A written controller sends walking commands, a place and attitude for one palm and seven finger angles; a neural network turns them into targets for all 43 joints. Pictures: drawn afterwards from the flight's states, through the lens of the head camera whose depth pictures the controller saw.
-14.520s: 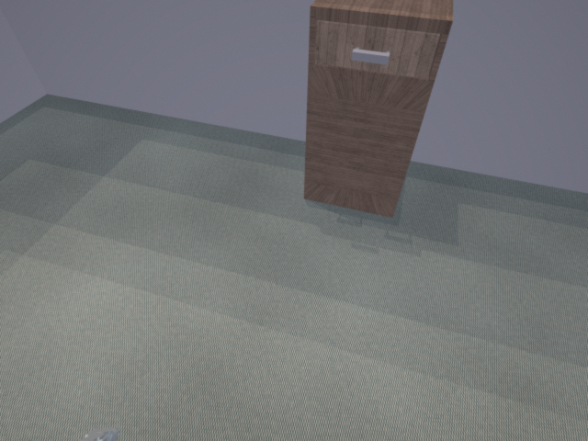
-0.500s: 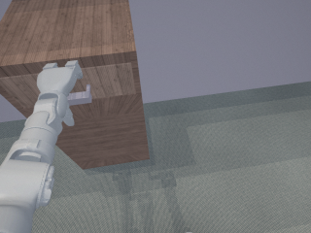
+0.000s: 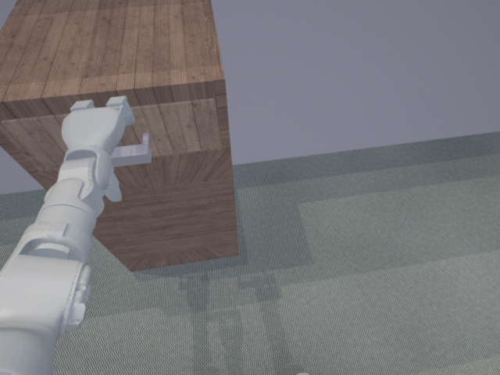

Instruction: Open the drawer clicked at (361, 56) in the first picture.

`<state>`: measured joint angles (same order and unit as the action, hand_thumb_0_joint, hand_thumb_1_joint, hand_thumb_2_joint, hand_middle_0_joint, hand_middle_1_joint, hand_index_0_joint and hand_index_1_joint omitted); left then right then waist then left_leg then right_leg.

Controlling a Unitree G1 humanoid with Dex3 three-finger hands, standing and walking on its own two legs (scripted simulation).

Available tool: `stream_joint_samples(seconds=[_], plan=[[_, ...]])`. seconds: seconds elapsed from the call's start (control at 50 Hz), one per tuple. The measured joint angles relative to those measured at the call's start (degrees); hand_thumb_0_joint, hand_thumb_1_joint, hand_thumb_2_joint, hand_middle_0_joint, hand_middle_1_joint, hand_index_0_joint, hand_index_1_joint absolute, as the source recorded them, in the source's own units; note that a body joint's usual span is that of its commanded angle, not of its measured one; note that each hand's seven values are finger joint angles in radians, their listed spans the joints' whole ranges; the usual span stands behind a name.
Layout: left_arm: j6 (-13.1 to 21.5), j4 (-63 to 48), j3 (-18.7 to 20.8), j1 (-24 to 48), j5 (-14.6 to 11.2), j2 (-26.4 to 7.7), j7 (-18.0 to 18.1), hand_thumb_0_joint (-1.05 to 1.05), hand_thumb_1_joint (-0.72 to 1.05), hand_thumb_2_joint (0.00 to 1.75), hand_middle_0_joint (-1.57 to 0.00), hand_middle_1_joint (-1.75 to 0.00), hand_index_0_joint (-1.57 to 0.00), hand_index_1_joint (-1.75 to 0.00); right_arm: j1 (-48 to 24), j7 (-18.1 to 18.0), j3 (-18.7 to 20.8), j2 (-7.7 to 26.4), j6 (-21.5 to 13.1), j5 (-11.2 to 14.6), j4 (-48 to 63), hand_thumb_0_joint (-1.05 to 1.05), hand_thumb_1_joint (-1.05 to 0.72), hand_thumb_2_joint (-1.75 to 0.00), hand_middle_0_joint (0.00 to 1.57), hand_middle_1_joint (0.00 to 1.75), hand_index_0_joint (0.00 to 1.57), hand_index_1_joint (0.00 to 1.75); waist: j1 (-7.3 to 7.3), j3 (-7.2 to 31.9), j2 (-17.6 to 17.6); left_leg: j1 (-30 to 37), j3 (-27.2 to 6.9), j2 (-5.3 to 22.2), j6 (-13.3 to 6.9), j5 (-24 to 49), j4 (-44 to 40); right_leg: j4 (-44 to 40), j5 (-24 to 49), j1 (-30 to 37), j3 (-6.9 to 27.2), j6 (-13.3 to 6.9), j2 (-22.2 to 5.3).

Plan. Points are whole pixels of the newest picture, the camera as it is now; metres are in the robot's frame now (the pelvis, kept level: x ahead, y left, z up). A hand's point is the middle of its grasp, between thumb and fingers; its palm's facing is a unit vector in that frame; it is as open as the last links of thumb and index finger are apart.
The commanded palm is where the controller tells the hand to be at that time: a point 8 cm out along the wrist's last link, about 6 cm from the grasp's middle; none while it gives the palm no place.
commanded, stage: re-aim the fingers above the handle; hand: left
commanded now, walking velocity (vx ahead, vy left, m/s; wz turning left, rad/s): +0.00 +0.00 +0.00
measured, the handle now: (119, 148) +0.54 +0.24 +0.00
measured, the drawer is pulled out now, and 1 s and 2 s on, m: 0.00 0.00 0.00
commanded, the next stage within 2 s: lower the fingers behind the handle in 1.12 s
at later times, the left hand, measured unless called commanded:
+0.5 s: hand (108, 150) +0.48 +0.23 +0.06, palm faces -0.03 -0.01 -1.00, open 13.9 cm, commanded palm +0.46 +0.24 +0.12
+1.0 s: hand (107, 150) +0.48 +0.23 +0.07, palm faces -0.04 +0.00 -1.00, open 13.9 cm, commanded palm +0.46 +0.23 +0.12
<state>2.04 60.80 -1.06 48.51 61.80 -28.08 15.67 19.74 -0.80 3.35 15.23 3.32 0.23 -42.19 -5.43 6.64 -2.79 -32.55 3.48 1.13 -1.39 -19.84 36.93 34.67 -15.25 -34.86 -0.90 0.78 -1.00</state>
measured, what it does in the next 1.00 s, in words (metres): stands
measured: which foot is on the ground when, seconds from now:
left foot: down 0.00-1.00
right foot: down 0.00-1.00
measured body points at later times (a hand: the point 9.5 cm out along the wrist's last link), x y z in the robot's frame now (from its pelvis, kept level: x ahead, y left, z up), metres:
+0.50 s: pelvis +0.00 -0.01 +0.00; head +0.09 -0.02 +0.44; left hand +0.48 +0.23 +0.12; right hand +0.04 -0.28 -0.13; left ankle -0.03 +0.10 -0.72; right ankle +0.01 -0.13 -0.72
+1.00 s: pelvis +0.00 -0.01 +0.00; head +0.08 -0.03 +0.44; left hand +0.48 +0.23 +0.12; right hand +0.04 -0.29 -0.13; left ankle -0.03 +0.10 -0.72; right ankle +0.01 -0.13 -0.72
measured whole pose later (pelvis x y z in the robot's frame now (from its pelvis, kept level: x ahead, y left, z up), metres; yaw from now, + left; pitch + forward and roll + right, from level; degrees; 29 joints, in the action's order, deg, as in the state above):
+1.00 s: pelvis +0.00 -0.01 +0.00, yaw +0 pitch +15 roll +0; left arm 2.0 60.6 -0.6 48.0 61.7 -29.2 14.3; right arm 18.8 -1.6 3.1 15.2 3.0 0.5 -41.3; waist -5.0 6.1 -3.2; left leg -31.6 3.0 1.6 -0.6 -19.6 36.0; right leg 34.7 -15.7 -34.2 -1.3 0.0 -0.5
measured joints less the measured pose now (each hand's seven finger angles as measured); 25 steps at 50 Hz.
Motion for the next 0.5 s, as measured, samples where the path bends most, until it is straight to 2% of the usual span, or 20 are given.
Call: stream_joint_samples(seconds=[0.22,0.34,0.5], plan=[[0.0,-1.2,-1.2,-0.4,-0.1,0.5,-0.5,0.0,-0.49,0.3,-0.32,-1.2,-0.32,-1.2,-0.7,-0.1,-0.3,-0.7,-0.3,0.0,0.9,0.0,-0.9,-0.9,0.21,0.3,0.21,0.3,0.95,-0.2,-0.3,0.4,-0.4,-0.2,0.0,-0.1,0.0,0.2,-0.4,0.5,-0.4,0.0,-0.2],[-0.3,-0.9,-1.4,0.0,0.0,0.6,-0.6,0.0,-0.49,0.3,-0.32,-1.2,-0.32,-1.2,-0.9,-0.2,-0.3,-0.6,-0.2,-0.1,0.7,0.0,-0.9,-0.9,0.21,0.3,0.21,0.3,0.82,-0.3,-0.3,0.4,-0.6,-0.1,0.2,-0.1,-0.1,0.3,-0.5,0.5,-0.6,-0.2,-0.1],[0.0,-0.4,0.6,-0.3,0.1,-0.6,-0.8,0.0,-0.49,0.3,-0.32,-1.2,-0.32,-1.2,-0.5,-0.5,-0.2,0.0,0.0,0.0,0.8,0.0,-0.9,-0.9,0.21,0.3,0.21,0.3,0.33,-0.4,-0.2,0.4,-0.4,0.3,0.5,-0.1,-0.3,0.3,-0.6,0.2,-0.3,-0.5,0.3]])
